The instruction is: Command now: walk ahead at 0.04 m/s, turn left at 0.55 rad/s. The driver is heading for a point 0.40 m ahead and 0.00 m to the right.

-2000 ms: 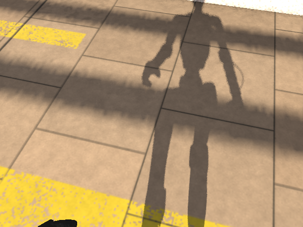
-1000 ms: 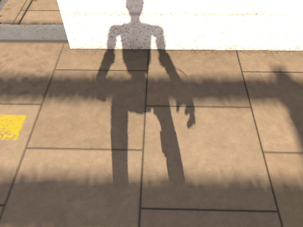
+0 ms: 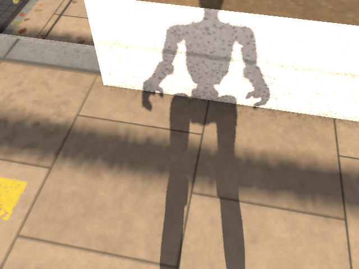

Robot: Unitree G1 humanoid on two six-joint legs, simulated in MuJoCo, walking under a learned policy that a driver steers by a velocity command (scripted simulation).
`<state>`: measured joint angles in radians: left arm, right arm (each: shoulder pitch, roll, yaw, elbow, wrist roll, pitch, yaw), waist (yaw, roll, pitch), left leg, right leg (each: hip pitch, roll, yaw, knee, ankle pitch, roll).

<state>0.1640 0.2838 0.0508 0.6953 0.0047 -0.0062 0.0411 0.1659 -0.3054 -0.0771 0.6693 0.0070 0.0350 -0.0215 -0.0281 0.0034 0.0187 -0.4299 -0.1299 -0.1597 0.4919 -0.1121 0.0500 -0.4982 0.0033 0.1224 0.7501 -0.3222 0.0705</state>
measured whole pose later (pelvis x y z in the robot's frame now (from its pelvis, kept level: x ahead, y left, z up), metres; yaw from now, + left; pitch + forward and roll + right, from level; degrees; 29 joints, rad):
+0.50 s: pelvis +0.05 -0.01 +0.00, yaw +7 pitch +2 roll +0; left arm 0.28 0.27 0.05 0.72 -0.02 -0.03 0.01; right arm 0.28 -0.24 -0.04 0.72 0.00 -0.02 0.00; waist 0.00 -0.03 -0.04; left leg -0.18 -0.03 -0.02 0.48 -0.34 0.04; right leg -0.40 -0.02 0.02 0.82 -0.45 0.00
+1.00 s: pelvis +0.24 -0.06 +0.01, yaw +7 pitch +1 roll +0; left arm 0.21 0.26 0.04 0.72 0.01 -0.08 -0.04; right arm 0.26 -0.31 -0.05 0.76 0.01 -0.04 -0.01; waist 0.00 0.04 0.05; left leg -0.49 0.05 -0.03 1.12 -0.39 -0.03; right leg -0.31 0.03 -0.05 0.43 -0.14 -0.06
